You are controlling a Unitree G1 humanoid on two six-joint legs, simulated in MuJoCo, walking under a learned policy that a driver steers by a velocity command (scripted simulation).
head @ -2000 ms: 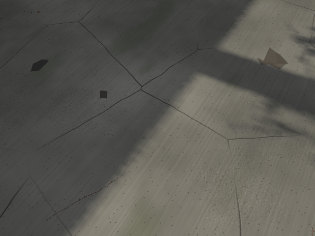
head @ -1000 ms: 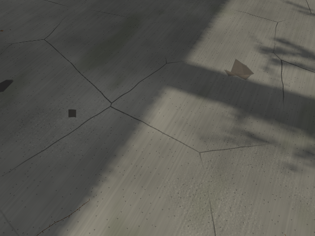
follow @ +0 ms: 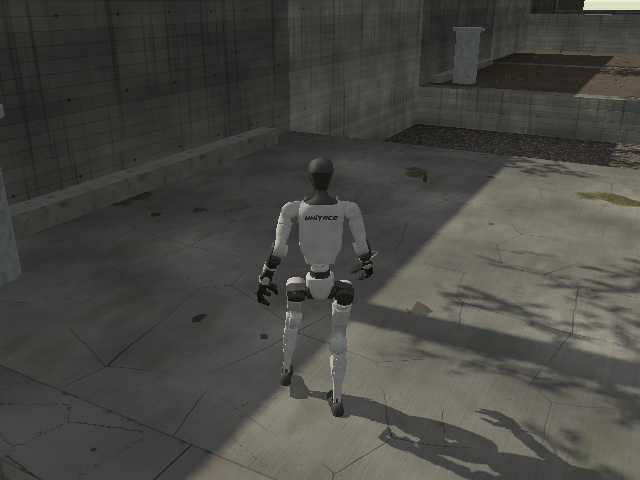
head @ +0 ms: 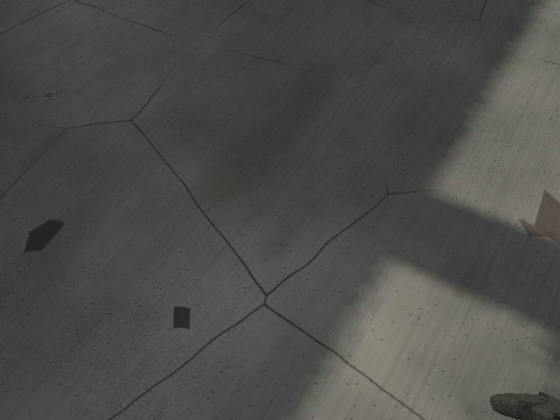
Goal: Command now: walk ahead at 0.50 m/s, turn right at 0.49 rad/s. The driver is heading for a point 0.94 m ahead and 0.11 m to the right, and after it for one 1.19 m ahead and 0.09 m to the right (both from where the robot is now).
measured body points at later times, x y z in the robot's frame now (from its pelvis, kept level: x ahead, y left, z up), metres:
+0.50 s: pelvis +0.27 +0.03 +0.00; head +0.30 +0.02 +0.45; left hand +0.54 +0.21 -0.09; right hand +0.21 -0.25 -0.12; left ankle +0.23 +0.15 -0.75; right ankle +0.36 -0.16 -0.68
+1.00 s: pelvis +0.51 -0.12 +0.00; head +0.53 -0.13 +0.45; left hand +0.66 +0.12 -0.11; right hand +0.55 -0.42 -0.11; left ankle +0.72 +0.00 -0.67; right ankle +0.43 -0.17 -0.75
